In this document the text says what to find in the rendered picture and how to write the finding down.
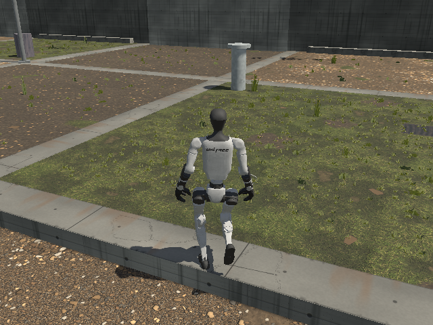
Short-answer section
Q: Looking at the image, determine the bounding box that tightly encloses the robot left foot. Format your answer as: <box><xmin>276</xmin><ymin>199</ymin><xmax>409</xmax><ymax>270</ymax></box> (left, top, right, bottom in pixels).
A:
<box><xmin>198</xmin><ymin>253</ymin><xmax>210</xmax><ymax>270</ymax></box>

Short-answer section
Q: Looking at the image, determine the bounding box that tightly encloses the right robot upper arm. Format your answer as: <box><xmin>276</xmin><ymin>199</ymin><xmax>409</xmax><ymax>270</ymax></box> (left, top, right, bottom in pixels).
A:
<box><xmin>232</xmin><ymin>137</ymin><xmax>248</xmax><ymax>175</ymax></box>

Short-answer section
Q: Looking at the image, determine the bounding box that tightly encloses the left robot forearm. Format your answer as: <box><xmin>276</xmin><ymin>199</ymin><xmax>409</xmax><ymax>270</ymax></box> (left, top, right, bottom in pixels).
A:
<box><xmin>177</xmin><ymin>163</ymin><xmax>190</xmax><ymax>190</ymax></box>

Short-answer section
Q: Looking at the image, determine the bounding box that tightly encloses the robot left thigh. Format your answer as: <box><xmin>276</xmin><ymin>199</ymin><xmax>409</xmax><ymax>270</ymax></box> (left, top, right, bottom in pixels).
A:
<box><xmin>192</xmin><ymin>187</ymin><xmax>206</xmax><ymax>227</ymax></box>

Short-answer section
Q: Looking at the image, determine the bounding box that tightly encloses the right robot forearm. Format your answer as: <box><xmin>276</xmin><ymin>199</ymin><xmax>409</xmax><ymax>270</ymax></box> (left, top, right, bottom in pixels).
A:
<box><xmin>242</xmin><ymin>165</ymin><xmax>253</xmax><ymax>191</ymax></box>

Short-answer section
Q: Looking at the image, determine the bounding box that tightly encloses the robot left hand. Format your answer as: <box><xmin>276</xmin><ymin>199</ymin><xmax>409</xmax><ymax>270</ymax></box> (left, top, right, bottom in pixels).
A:
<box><xmin>175</xmin><ymin>188</ymin><xmax>191</xmax><ymax>202</ymax></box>

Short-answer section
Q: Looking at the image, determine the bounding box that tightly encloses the robot right hand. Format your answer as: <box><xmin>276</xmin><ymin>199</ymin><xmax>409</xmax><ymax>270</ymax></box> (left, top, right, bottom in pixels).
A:
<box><xmin>238</xmin><ymin>188</ymin><xmax>254</xmax><ymax>201</ymax></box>

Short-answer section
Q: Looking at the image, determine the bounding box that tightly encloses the left robot upper arm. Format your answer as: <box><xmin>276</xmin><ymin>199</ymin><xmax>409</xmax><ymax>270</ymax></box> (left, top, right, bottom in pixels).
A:
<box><xmin>184</xmin><ymin>137</ymin><xmax>204</xmax><ymax>174</ymax></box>

